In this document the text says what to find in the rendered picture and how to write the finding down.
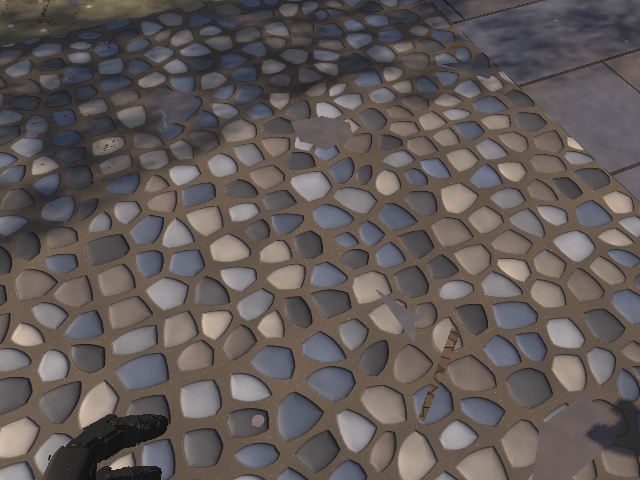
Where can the robot left hand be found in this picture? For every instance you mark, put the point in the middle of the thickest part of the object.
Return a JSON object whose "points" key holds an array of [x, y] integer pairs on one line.
{"points": [[101, 440]]}

